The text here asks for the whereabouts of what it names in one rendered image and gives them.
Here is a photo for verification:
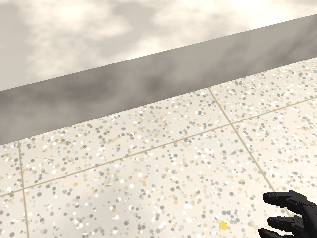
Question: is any right robot hand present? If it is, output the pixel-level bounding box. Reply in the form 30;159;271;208
258;190;317;238

